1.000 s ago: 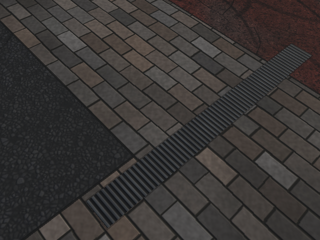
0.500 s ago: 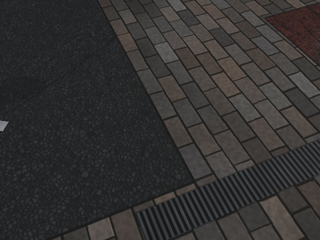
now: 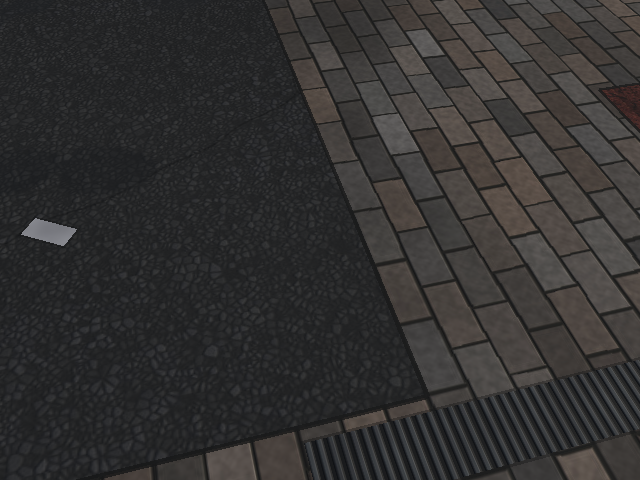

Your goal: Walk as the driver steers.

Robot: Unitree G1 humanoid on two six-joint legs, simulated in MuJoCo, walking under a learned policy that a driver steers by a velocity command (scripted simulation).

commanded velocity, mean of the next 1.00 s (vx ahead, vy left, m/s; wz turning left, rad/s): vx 0.35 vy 0.00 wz -0.51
